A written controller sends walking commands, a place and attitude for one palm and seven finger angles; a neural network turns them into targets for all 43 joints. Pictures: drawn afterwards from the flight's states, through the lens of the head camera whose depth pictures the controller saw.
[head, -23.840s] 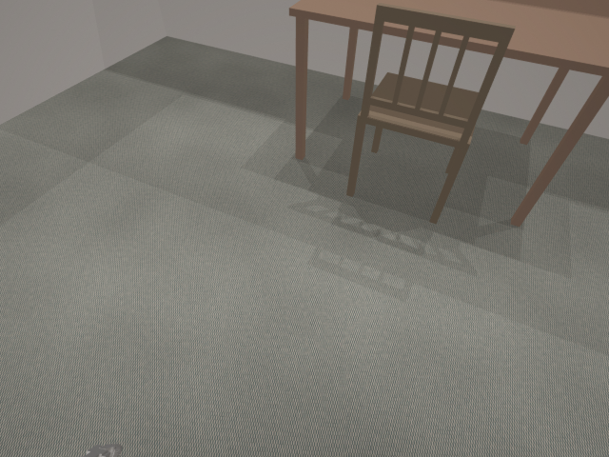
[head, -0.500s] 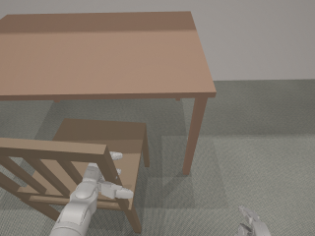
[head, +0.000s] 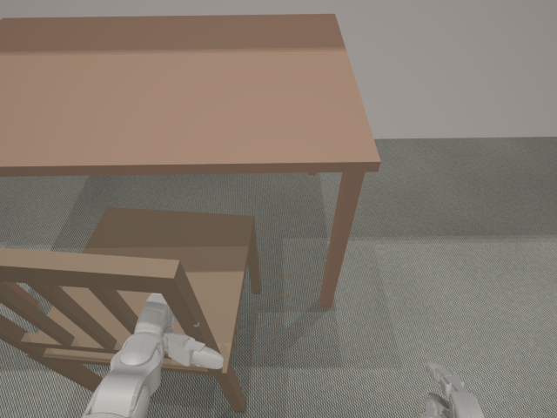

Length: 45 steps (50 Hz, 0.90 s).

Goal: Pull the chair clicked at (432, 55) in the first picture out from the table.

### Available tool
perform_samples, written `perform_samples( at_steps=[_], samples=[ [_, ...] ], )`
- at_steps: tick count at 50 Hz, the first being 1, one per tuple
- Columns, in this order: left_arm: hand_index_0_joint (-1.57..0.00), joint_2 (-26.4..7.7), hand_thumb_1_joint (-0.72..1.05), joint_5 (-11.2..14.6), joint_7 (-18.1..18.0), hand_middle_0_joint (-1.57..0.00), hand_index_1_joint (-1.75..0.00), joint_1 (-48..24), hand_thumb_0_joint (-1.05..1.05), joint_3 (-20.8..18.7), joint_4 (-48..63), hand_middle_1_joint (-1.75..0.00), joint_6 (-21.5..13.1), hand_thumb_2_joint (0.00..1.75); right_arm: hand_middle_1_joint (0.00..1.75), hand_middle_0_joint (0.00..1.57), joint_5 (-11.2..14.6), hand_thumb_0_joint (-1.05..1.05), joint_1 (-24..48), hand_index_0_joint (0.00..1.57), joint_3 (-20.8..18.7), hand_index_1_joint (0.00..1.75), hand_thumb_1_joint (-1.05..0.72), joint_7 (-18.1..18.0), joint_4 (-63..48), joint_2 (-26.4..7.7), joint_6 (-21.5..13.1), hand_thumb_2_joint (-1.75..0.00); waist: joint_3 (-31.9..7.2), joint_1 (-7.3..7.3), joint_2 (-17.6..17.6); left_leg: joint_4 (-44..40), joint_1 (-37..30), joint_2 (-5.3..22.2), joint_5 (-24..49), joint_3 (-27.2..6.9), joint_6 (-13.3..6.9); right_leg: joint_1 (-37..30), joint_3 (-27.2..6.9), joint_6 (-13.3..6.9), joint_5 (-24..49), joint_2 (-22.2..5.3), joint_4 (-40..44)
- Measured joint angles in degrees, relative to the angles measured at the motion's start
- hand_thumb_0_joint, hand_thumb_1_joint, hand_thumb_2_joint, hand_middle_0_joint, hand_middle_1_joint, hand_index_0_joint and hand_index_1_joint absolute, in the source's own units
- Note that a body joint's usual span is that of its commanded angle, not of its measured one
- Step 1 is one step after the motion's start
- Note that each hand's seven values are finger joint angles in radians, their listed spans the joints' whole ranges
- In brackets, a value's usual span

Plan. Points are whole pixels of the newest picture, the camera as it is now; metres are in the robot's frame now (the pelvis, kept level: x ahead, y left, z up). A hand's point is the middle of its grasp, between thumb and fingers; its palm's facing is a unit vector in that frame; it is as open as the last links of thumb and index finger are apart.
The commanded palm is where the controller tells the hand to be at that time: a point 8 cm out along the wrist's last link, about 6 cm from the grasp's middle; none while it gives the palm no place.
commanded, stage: draw the fingers out of the gap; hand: left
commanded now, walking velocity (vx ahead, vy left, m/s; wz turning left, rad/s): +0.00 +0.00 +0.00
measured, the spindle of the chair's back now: (78, 316) +0.30 +0.34 -0.07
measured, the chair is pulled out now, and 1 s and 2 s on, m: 0.17 0.17 0.17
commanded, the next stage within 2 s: draw the hand back to the body in 0.62 s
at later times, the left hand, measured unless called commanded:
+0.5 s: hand (180, 394) +0.18 +0.14 -0.03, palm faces -0.01 -0.99 -0.13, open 17.5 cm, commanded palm +0.15 +0.19 -0.01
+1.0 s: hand (148, 395) +0.16 +0.16 +0.04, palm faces +0.01 -1.00 -0.04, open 17.5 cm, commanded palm +0.12 +0.22 +0.05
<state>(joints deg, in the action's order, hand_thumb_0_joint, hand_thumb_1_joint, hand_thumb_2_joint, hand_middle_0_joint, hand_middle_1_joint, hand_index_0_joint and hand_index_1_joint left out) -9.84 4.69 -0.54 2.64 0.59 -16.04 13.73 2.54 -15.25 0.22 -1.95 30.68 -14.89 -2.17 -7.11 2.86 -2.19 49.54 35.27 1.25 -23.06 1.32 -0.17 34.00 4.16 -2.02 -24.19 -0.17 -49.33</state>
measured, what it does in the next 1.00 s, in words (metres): stands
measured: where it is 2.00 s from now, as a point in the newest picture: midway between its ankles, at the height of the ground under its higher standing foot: outside the picture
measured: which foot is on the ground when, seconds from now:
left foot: down 0.00-1.00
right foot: down 0.00-1.00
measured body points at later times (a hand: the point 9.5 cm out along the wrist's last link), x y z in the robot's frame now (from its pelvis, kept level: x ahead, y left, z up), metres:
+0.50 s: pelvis +0.01 +0.00 -0.01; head +0.03 -0.01 +0.44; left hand +0.17 +0.19 -0.02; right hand +0.20 -0.23 -0.07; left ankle +0.02 +0.12 -0.70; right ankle +0.01 -0.10 -0.70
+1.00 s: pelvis -0.02 +0.00 -0.05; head +0.02 +0.01 +0.40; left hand +0.15 +0.21 +0.05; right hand +0.18 -0.23 -0.10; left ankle +0.02 +0.12 -0.70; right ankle +0.01 -0.10 -0.70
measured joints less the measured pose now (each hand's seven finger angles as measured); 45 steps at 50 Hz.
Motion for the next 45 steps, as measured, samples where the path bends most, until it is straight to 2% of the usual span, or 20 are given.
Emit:
perform_samples(
  at_steps=[6, 13, 21, 38, 40, 45],
  samples=[
    [0.00, 0.0, -0.53, -0.3, -0.4, -0.01, -0.01, 9.9, -0.01, 1.9, 8.4, -0.01, 0.3, 0.20, 0.30, 0.20, -0.2, 0.01, -0.6, 0.20, 0.1, 0.29, -0.90, 0.0, -1.8, 0.1, -1.0, -0.90, -0.5, -0.25, -0.1, 0.4, -0.6, 0.0, -0.9, -0.2, 0.1, -0.7, 0.2, 0.0, -1.0, 0.0, -0.4],
    [0.00, -1.0, -0.53, -0.4, -0.4, -0.01, 0.00, 18.1, -0.01, 2.8, 16.3, -0.01, 0.2, 0.20, 0.30, 0.20, -0.5, 0.01, -0.2, 0.20, 0.6, 0.30, -0.90, -0.7, -3.3, 0.4, -3.2, -0.90, -0.6, -0.96, -0.2, 2.5, 0.5, -0.3, -2.0, -1.4, 0.2, -0.4, 1.3, -0.1, -2.2, -0.3, -1.8],
    [0.00, -1.4, -0.53, -0.7, 0.8, -0.01, 0.00, 24.6, -0.01, 3.7, 23.0, -0.01, 0.8, 0.20, 0.30, 0.20, -0.7, 0.01, 0.0, 0.20, 1.1, 0.30, -0.90, -1.1, -5.0, 0.7, -5.3, -0.90, -1.2, -1.17, -0.5, 4.7, 2.0, -0.5, -3.0, -2.2, 0.2, 0.6, 2.1, -0.1, -3.3, -0.5, -3.5],
    [0.00, -1.5, -0.53, -1.6, 1.0, -0.01, 0.00, 36.3, -0.01, 4.6, 31.5, -0.01, -0.1, 0.20, 0.30, 0.20, -0.6, 0.02, -1.9, 0.20, 0.4, 0.30, -0.90, -1.8, -6.1, 1.7, -6.6, -0.90, -2.3, -1.15, -0.5, 8.1, 4.7, -0.5, -4.2, -2.4, -0.2, 2.9, 2.2, 0.2, -4.2, -0.5, -6.4],
    [0.00, -1.1, -0.53, 1.1, 1.8, -0.01, 0.00, 37.3, -0.01, 3.9, 32.3, -0.01, -4.0, 0.20, 0.30, 0.20, -0.8, 0.02, -1.9, 0.20, 0.3, 0.30, -0.90, -1.8, -5.8, 1.7, -8.0, -0.90, -2.0, -1.16, -0.4, 9.0, 5.5, -0.4, -4.4, -2.6, -0.2, 3.6, 2.4, 0.1, -4.3, -0.5, -7.1],
    [0.00, -0.5, -0.54, 5.2, 5.1, -0.01, 0.00, 37.0, -0.01, 1.6, 34.6, -0.01, -20.6, 0.20, 0.30, 0.20, -0.9, 0.01, -1.3, 0.20, -0.7, 0.30, -0.90, -0.8, -3.4, 2.1, -12.4, -0.90, -1.6, -2.20, 0.2, 12.9, 9.1, -0.2, -5.3, -3.0, 0.0, 7.0, 2.7, -0.1, -5.2, -0.5, -10.7]
  ],
)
